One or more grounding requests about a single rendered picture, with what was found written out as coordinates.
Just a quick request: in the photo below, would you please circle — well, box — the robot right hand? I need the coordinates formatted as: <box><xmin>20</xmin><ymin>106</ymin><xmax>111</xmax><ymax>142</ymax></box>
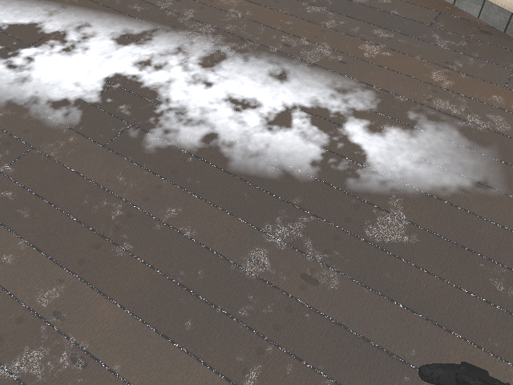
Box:
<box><xmin>418</xmin><ymin>362</ymin><xmax>510</xmax><ymax>385</ymax></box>

